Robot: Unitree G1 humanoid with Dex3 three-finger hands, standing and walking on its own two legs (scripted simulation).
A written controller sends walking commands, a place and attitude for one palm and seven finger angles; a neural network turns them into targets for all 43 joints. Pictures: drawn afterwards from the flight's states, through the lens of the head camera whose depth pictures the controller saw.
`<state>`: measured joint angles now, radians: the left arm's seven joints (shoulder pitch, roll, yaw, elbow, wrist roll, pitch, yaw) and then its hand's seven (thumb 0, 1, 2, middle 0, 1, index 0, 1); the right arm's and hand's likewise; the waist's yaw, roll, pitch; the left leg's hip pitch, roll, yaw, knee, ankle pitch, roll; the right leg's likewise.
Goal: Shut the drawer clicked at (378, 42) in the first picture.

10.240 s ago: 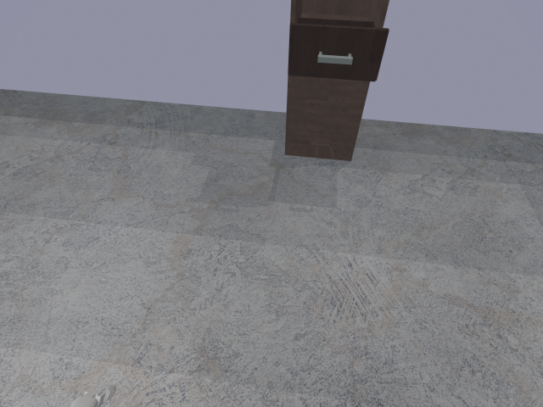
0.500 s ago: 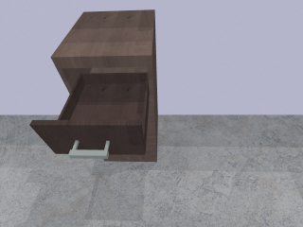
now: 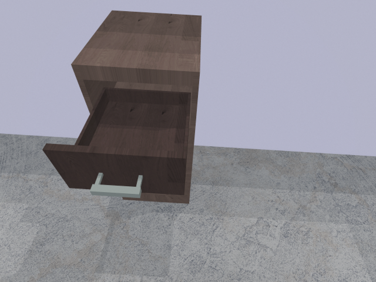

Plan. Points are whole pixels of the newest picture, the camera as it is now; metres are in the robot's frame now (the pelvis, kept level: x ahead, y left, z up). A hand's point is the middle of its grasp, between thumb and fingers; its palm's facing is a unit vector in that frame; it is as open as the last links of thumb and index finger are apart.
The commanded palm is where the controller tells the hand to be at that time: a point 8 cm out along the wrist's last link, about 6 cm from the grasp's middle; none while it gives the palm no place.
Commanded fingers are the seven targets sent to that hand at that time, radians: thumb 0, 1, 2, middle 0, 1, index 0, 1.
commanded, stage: look again from close up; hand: left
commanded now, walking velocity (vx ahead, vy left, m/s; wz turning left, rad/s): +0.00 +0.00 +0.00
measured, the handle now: (118, 184) +0.35 +0.20 -0.04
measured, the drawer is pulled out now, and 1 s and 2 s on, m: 0.29 0.29 0.29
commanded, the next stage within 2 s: shuffle to correct the standing spot in 0.10 s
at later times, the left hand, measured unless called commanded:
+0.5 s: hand out of the picture +0.01 +0.18 -0.19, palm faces +0.01 -0.99 -0.17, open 7.4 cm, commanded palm none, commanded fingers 0.00 0.90 0.90 -0.20 -0.30 -0.20 -0.30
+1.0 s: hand out of the picture +0.01 +0.20 -0.17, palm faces +0.01 -0.98 -0.21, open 7.4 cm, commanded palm none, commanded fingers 0.00 0.90 0.90 -0.20 -0.30 -0.20 -0.30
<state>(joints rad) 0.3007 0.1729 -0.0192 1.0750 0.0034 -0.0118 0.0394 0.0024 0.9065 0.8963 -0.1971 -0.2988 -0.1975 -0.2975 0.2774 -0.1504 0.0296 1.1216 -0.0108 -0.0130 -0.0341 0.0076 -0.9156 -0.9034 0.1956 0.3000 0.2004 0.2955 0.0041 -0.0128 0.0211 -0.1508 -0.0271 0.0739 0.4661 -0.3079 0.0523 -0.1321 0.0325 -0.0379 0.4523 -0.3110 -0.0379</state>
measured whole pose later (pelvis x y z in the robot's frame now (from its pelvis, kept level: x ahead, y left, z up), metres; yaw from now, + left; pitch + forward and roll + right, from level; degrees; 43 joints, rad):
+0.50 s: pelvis +0.02 +0.02 -0.01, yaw -1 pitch +0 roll +0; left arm 0.32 0.15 -0.01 1.11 0.01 0.00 0.03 0.00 0.91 0.90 -0.20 -0.30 -0.20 -0.30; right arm 0.33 -0.14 0.02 1.14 -0.01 -0.02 -0.05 0.01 -0.91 -0.90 0.20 0.30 0.20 0.30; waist 0.00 -0.02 0.02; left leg -0.13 -0.06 0.09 0.50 -0.37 0.08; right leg -0.15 -0.01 -0.04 0.55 -0.39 -0.01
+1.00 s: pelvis +0.01 +0.03 +0.00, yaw +0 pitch -1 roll -1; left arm 0.30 0.15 -0.02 1.08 0.00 -0.03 0.06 0.01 0.91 0.90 -0.20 -0.30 -0.20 -0.30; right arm 0.27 -0.18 0.01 1.05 -0.01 -0.02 -0.04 0.01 -0.92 -0.90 0.20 0.30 0.20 0.30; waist -0.02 0.03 0.05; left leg -0.17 -0.05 0.07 0.55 -0.31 0.06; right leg -0.17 0.00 -0.06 0.54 -0.28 -0.01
